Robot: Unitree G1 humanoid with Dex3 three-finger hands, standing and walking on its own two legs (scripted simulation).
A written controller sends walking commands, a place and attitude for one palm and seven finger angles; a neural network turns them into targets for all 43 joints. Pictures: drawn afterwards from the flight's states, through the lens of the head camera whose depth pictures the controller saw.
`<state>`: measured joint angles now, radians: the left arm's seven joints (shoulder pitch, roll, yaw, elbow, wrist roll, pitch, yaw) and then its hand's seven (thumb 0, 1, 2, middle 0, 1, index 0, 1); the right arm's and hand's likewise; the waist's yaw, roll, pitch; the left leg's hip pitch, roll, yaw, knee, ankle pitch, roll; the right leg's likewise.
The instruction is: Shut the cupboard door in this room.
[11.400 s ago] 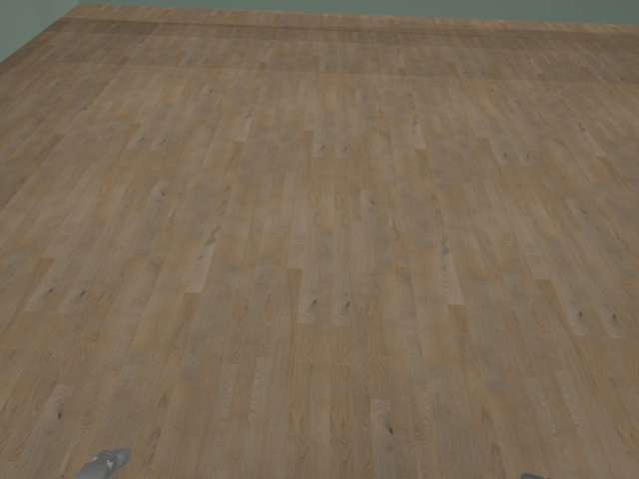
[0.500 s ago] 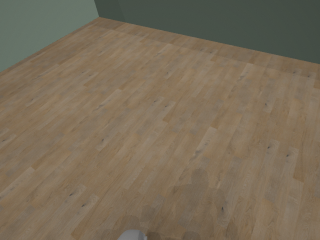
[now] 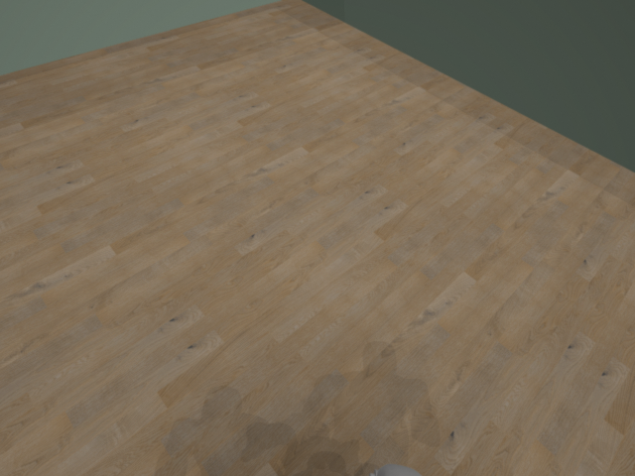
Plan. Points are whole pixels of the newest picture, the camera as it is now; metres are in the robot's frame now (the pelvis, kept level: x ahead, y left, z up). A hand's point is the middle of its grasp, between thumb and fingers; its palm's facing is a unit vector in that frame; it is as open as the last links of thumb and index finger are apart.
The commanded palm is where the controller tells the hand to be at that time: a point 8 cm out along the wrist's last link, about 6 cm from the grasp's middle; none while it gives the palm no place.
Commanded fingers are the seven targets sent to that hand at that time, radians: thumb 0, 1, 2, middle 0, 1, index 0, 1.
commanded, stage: turn or walk to find it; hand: left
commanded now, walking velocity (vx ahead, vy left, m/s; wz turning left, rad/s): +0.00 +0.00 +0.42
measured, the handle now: out of the picture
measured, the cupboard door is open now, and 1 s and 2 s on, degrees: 79 79 79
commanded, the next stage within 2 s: none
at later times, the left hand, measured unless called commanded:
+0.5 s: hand out of the picture +0.02 +0.13 -0.14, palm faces +0.22 -0.93 -0.28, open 7.4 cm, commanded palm none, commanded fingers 0.00 0.90 0.90 -0.20 -0.30 -0.20 -0.30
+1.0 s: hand out of the picture -0.17 +0.19 -0.19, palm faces +0.48 -0.85 -0.22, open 7.4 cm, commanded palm none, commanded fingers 0.00 0.90 0.90 -0.20 -0.30 -0.20 -0.30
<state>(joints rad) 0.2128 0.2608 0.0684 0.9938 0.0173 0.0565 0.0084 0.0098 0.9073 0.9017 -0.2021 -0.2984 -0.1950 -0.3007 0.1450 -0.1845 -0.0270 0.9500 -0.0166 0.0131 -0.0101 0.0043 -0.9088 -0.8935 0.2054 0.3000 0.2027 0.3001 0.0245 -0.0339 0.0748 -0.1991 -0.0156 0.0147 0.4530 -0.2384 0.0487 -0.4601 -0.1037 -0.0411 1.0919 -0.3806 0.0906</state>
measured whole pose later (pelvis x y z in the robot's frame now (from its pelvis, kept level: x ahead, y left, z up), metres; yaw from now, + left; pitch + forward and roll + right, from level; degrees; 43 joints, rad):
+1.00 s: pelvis -0.09 -0.02 +0.00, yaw +25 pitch -2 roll -2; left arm 0.24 0.26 0.07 1.02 0.02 0.07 0.01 0.01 0.91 0.90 -0.20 -0.30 -0.20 -0.30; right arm 0.14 -0.19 -0.03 0.95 -0.02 0.02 -0.01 0.00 -0.91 -0.89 0.20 0.30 0.20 0.30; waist 0.03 -0.04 0.07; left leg -0.21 -0.01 0.03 0.50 -0.27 0.05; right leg -0.45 -0.10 -0.08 1.06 -0.41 0.07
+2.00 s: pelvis -0.16 -0.07 -0.01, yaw +51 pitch -1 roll +0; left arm 0.26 0.26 0.07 1.01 0.02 0.06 0.02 0.01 0.91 0.90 -0.20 -0.30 -0.20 -0.30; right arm 0.11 -0.21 -0.05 0.95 -0.02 0.02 0.00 0.01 -0.91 -0.89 0.20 0.30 0.20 0.30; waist 0.04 -0.06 0.09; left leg -0.24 0.00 0.06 0.59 -0.33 0.03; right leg -0.37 -0.14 -0.14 0.89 -0.51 0.06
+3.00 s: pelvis -0.18 -0.13 -0.02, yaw +75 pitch -1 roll +0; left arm 0.27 0.25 0.06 1.00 0.02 0.05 0.02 0.01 0.90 0.90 -0.21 -0.30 -0.20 -0.30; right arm 0.11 -0.22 -0.05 0.96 -0.02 0.02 0.01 0.01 -0.91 -0.89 0.20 0.30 0.20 0.30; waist 0.04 -0.05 0.10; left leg -0.25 0.00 0.07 0.61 -0.32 0.02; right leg -0.32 -0.16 -0.20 0.79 -0.48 0.05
